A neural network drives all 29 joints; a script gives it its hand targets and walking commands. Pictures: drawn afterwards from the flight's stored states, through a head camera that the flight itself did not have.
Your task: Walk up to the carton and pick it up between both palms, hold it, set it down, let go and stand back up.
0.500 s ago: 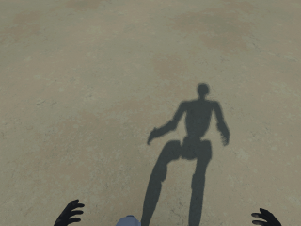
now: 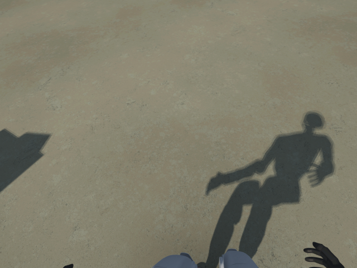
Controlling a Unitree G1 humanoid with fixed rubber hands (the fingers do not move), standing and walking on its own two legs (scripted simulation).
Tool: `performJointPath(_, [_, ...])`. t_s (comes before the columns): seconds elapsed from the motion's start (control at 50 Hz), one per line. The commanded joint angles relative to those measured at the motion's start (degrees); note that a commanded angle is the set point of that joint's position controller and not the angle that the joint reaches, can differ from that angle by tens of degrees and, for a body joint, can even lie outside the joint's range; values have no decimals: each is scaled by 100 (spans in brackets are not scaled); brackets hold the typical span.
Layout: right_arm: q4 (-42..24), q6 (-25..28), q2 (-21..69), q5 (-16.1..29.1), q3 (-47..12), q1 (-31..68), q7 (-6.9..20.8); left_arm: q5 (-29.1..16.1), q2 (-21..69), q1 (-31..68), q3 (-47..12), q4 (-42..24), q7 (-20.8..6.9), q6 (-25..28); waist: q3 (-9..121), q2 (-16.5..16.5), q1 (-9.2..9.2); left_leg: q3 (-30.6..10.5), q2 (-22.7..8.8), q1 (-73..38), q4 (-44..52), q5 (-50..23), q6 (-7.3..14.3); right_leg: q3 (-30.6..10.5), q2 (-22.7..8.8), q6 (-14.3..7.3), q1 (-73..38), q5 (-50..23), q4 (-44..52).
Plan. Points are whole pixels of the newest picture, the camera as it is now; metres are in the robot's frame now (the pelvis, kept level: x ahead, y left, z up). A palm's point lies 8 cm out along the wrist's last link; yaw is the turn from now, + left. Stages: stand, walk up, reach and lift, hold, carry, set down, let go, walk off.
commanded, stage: walk up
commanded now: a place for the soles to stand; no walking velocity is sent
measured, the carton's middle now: out of the picture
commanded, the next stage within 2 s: none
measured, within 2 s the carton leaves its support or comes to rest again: neither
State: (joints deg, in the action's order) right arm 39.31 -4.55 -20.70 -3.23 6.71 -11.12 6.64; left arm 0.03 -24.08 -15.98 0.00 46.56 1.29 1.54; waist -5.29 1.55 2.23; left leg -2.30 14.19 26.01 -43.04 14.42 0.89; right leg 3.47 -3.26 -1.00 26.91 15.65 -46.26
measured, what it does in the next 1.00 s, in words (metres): steps to the left, turning left: left foot, then right foot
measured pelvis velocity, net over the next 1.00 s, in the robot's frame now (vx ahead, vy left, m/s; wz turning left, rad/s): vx -0.02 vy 0.28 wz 0.61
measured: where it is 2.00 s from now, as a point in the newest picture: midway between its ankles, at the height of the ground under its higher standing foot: outside the picture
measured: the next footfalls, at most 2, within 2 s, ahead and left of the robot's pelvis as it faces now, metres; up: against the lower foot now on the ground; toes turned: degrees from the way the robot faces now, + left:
left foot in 0.26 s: -0.03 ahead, +0.23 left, +0.00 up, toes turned +13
right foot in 0.58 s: +0.12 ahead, +0.09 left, +0.00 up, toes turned +15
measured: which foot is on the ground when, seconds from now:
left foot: down 0.00-0.00, up 0.02-0.24, down 0.26-0.62, up 0.64-0.98, down 1.00-1.00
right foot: down 0.00-0.28, up 0.30-0.56, down 0.58-1.00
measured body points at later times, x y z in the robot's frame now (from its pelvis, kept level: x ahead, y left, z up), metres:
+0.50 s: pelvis -0.03 +0.13 +0.01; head -0.02 +0.15 +0.46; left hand +0.00 +0.49 -0.09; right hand +0.12 -0.16 -0.08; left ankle -0.07 +0.22 -0.70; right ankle +0.08 +0.04 -0.67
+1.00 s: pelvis -0.02 +0.28 +0.00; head -0.04 +0.28 +0.45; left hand -0.14 +0.61 -0.10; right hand +0.25 +0.06 -0.07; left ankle -0.07 +0.43 -0.70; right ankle +0.08 +0.09 -0.70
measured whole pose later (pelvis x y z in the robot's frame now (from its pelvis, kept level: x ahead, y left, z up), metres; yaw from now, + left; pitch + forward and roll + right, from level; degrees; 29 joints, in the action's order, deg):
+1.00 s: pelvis -0.02 +0.28 +0.00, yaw +35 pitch -2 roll -4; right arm 39.7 -3.8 -23.9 -3.4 9.2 -15.9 8.7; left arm 0.3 -26.7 -16.4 0.0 48.8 2.3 3.9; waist -0.2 2.9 2.0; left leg -4.0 -6.8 25.4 -49.1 22.3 0.4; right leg 13.7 -14.0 -0.6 14.1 23.8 -42.6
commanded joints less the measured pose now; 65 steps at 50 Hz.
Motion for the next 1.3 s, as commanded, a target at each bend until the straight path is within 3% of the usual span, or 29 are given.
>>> performJointPath(0.0, [-742,11,-1689,-226,475,-307,-3,105,-2266,1220,1114,-679,349,125,841,-2092,-1,-512,-1268,1248,-3617,905,-509,-3425,-3378,-1571,-339,2625,4152])
performJointPath(0.02, [-426,-22,-1758,-119,502,-963,99,53,-1950,1717,1008,-782,394,209,969,-1608,455,-519,-1224,561,-3933,371,-348,-2391,-2804,-1218,-145,1984,4066])
performJointPath(0.04, [-347,-2,-1683,-53,448,-759,173,62,-1598,1413,872,-708,407,308,1009,-803,391,-546,-1304,366,-3618,317,-304,-1923,-2326,-988,-337,1205,3619])
performJointPath(0.06, [-463,44,-1575,-4,401,-518,212,116,-1703,905,864,-588,418,382,1034,-686,215,-439,-1373,230,-3179,330,-149,-1493,-2086,-822,-402,1108,3448])
performJointPath(0.12, [-356,89,-1393,79,321,-362,329,228,-1999,574,962,-287,338,408,969,-1096,-48,-302,-1711,542,-1555,817,9,-751,-1942,-777,-1388,1116,3000])
performJointPath(0.2, [-173,139,-1315,159,411,-846,322,386,-2350,878,1012,-269,223,350,1141,-1369,337,-2,-1853,-906,663,1508,266,217,-1868,-584,-664,1527,2394])
performJointPath(0.24, [290,165,-1495,83,544,-1594,170,293,-1784,721,848,-188,135,225,590,170,574,-36,-1120,-1803,1920,992,359,1003,-679,-124,335,1481,424])
performJointPath(0.28, [-13,157,-2482,-91,745,-1047,1,89,-1403,616,662,-369,129,185,86,1729,363,-3426,-2645,-1484,3233,2720,1074,798,-20,372,2093,1916,-1055])
performJointPath(0.32, [-248,167,-2585,-60,633,-441,-30,99,-1778,1407,816,-478,175,327,-262,1353,426,-3920,-2759,-831,3371,2045,1473,-180,-90,214,1898,1829,-1357])
performJointPath(0.36, [-343,195,-2063,-73,447,-392,-87,38,-1797,1068,821,-219,172,372,-135,1027,208,-2980,-2249,-1086,2716,128,1227,-134,-119,143,1456,1346,-1248])
performJointPath(0.38, [-419,237,-1975,-69,433,-413,-89,37,-1663,778,812,-138,161,338,72,1374,134,-2596,-2135,-1124,2571,-223,1039,-98,-183,111,1204,1084,-1100])
performJointPath(0.5, [-792,239,-1828,-22,382,-278,-127,-17,-1546,487,741,-200,221,384,447,826,-23,-3320,-2369,-1261,1903,-1999,1223,-376,128,-115,483,1146,9])
performJointPath(0.54, [-855,253,-1710,51,320,-16,-133,-42,-1452,19,755,-89,262,454,697,527,-372,-2730,-2037,-685,1335,-2429,1002,-261,289,-161,-830,387,1124])
performJointPath(0.56, [-1017,276,-1608,123,278,482,-130,-11,-1616,-673,794,57,302,486,991,280,-821,-2075,-1620,244,492,-2284,590,-464,107,-327,-2402,-287,2091])
performJointPath(0.58, [-1064,347,-1029,178,86,205,-123,81,-2154,-1270,957,82,357,507,1846,-1135,-1060,-1092,-889,1131,-1269,-1118,138,-2325,-1385,-739,-3879,696,2871])
performJointPath(0.6, [-886,339,-1166,36,113,-109,-153,113,-2458,-925,1027,-19,416,464,1466,-1287,-852,-544,-694,2272,-1937,1529,-36,-3649,-2695,-1134,-3974,1115,3174])
performJointPath(0.62, [-610,229,-1767,-21,245,-299,-117,112,-2406,-180,1045,-94,353,420,1306,-459,-486,-712,-1456,2204,-2337,1368,-65,-3726,-2963,-1461,-3335,2204,3221])
performJointPath(0.7, [-217,250,-1710,-49,310,-446,94,131,-2036,310,901,-217,272,504,245,-383,-65,-421,-1875,1263,-1979,849,-70,-1675,-2316,-1058,-1528,1467,3240])
performJointPath(0.78, [-258,258,-1598,-10,329,-64,252,203,-2254,260,997,-213,196,555,303,-819,-214,-97,-2109,1161,-1167,700,-67,-846,-2288,-1075,-1581,1818,3290])
performJointPath(0.86, [-118,291,-1641,137,458,-254,282,301,-2534,745,1047,-253,119,527,396,-1099,120,231,-2265,-29,-420,317,-90,-79,-2203,-874,-528,2392,3185])
performJointPath(0.92, [355,248,-1674,134,595,-1358,203,346,-2344,1350,945,-240,51,453,445,-570,759,590,-2069,-1598,24,49,101,664,-1672,-515,566,2790,2067])
performJointPath(0.96, [569,280,-1861,37,677,-1882,39,328,-1686,1017,754,-196,19,352,493,805,839,175,-1431,-1743,919,779,234,1083,-869,-317,574,2212,-368])
performJointPath(0.98, [513,320,-2271,21,745,-1876,-83,264,-1312,857,556,-235,13,316,137,1922,843,-1561,-2040,-1582,2209,2381,457,1175,-354,-176,1448,2250,-1838])
performJointPath(1.0, [267,414,-2659,33,736,-1259,-134,140,-1226,781,510,-302,3,305,-159,2195,454,-3549,-2745,-1231,3222,2713,650,765,60,-6,2084,2164,-2447])
performJointPath(1.02, [72,428,-2895,149,690,-913,-159,78,-1700,769,611,-274,50,337,-42,1765,360,-4150,-3005,-1216,3459,3024,1114,112,-140,-77,2114,1780,-2375])
performJointPath(1.04, [-7,434,-2703,171,626,-802,-194,69,-1734,915,581,-134,86,423,-79,1533,360,-4259,-3023,-1261,3398,2474,1315,-88,-236,-75,2109,1773,-2287])
performJointPath(1.12, [-109,512,-2027,55,332,-765,-285,-12,-1703,415,652,162,96,454,521,1411,24,-2542,-2396,-1793,2237,-1029,1007,-73,-346,0,1500,1224,-1605])
performJointPath(1.26, [-402,533,-1896,108,238,-718,-260,-10,-1603,483,588,107,111,570,544,641,-12,-2689,-2563,-895,1877,-881,1222,18,-123,-284,447,860,-114])
performJointPath(1.28, [-498,529,-1910,135,207,-383,-250,-17,-1509,132,617,195,140,613,564,611,-330,-2391,-2438,-26,1582,-613,1176,103,-75,-351,-537,71,388])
